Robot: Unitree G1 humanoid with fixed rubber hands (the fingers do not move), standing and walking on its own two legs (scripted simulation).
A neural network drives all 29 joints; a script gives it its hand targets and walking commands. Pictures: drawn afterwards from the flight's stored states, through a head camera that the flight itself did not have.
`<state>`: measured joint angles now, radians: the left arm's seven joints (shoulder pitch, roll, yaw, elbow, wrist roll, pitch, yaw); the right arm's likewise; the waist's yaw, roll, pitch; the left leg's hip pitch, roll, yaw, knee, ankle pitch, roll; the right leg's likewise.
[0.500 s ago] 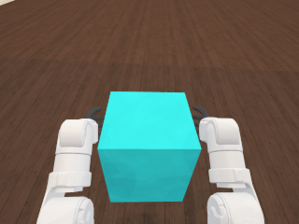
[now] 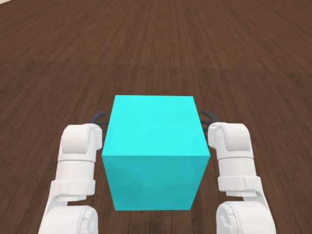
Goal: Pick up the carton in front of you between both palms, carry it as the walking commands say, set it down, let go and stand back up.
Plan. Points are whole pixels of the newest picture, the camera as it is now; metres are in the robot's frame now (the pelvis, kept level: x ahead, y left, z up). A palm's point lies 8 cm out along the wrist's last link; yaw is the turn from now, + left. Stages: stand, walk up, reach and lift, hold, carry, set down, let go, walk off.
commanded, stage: carry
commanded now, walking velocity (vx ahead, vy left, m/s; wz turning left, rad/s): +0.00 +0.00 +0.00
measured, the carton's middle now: (153, 153) +0.34 +0.00 +0.05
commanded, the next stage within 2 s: none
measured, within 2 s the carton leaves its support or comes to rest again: neither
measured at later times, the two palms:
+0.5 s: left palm (94, 135) +0.34 +0.15 +0.13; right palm (214, 133) +0.34 -0.15 +0.13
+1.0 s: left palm (94, 131) +0.35 +0.15 +0.13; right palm (213, 129) +0.35 -0.15 +0.13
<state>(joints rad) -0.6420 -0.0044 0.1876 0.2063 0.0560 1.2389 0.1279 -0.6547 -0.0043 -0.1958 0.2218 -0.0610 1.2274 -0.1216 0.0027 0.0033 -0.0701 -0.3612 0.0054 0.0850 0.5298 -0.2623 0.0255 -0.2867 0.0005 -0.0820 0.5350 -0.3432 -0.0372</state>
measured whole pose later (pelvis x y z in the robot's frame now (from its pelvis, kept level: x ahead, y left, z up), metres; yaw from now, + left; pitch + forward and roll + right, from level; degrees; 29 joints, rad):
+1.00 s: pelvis +0.01 +0.00 +0.00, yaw +0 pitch +1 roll +0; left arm -0.64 0.00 0.17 0.17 0.05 1.26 0.13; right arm -0.64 -0.02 -0.19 0.18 -0.05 1.25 -0.12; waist 0.01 0.00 -0.08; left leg -0.37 0.01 0.08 0.59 -0.39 0.03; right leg -0.28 0.00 -0.08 0.54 -0.38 -0.05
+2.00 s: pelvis +0.50 +0.02 +0.04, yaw +0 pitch +4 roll +0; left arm -0.79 -0.01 0.28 0.02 0.06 1.34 0.14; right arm -0.78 0.02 -0.25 0.02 -0.07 1.31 -0.14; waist -0.06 0.00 0.07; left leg -0.45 -0.02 0.15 0.59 -0.30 0.08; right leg -0.56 -0.01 0.00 1.35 -0.42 -0.04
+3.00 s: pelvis +1.14 +0.04 +0.10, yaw +0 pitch +5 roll +0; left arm -0.78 -0.02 0.27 0.00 0.08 1.35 0.13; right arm -0.77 0.01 -0.25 0.01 -0.04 1.31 -0.15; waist -0.07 -0.01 0.04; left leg -0.36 -0.01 0.14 0.53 -0.34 0.07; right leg -0.76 -0.04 -0.02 1.21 -0.39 -0.03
